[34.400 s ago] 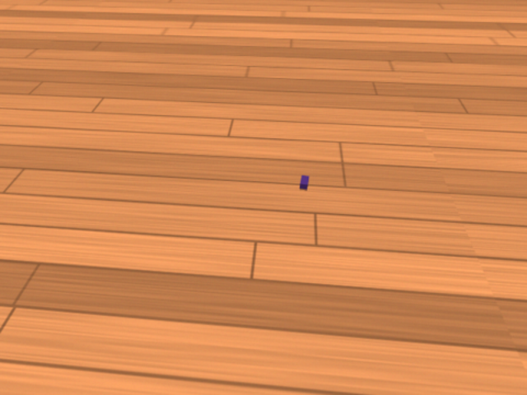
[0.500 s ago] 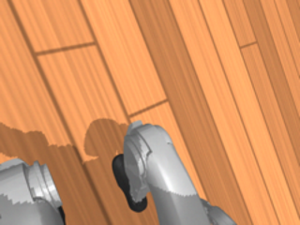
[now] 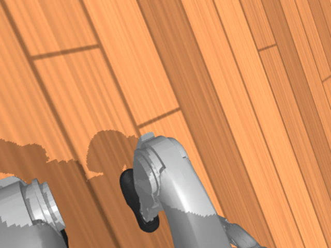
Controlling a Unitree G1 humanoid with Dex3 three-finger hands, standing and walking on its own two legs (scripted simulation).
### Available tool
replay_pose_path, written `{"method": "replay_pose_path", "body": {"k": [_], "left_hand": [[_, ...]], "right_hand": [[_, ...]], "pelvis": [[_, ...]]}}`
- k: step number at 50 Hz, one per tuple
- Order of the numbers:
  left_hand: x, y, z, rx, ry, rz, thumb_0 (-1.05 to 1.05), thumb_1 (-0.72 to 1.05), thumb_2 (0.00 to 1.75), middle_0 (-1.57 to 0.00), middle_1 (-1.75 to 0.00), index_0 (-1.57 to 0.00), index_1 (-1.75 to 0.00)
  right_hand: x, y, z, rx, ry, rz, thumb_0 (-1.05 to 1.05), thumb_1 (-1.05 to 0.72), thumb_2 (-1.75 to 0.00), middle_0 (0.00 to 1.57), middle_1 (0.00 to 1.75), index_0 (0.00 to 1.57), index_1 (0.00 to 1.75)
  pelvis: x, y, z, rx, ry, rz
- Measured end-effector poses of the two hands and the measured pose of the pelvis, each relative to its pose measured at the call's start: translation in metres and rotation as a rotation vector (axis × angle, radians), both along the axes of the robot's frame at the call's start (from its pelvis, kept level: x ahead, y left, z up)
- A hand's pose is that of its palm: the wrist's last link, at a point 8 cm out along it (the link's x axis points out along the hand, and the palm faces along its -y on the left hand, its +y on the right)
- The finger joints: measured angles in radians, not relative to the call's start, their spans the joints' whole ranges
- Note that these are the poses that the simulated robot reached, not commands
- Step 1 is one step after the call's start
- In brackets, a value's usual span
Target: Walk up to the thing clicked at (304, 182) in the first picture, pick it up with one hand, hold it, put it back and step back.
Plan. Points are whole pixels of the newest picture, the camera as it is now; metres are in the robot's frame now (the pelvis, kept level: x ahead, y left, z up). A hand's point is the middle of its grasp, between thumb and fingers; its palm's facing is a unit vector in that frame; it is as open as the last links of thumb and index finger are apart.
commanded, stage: open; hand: left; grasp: from above
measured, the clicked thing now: out of the picture +0.47 +0.32 -0.29
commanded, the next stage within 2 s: withdraw in 0.52 s
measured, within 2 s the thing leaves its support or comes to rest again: neither
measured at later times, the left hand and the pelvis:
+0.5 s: hand out of the picture +0.46 +0.32 -0.25, palm faces -0.47 -0.10 -0.88, open 11.4 cm; pelvis +0.00 +0.00 +0.00, yaw +0 degrees
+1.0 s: hand out of the picture +0.50 +0.35 -0.15, palm faces -0.22 -0.07 -0.97, open 12.1 cm; pelvis +0.01 +0.00 +0.02, yaw +1 degrees
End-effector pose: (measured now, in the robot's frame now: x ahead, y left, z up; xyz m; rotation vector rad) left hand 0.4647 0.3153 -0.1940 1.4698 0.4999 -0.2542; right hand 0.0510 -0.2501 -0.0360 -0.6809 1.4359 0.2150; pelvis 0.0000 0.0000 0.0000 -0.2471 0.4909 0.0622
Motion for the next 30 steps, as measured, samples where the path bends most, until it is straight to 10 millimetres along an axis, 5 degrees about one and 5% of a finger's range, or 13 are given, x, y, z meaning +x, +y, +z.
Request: {"method": "replay_pose_path", "body": {"k": [30], "left_hand": [[-0.0022, 0.0026, 0.0011, -0.008, 0.006, -0.013, 0.00, -0.09, 0.65, -0.39, -0.69, -0.42, -0.67]], "right_hand": [[0.0008, 0.0030, 0.0048, -0.009, 0.005, 0.002, 0.00, -0.90, -0.90, 0.20, 0.30, 0.21, 0.30]], "pelvis": [[-0.0004, 0.0009, 0.0037, -0.007, 0.002, 0.001]]}}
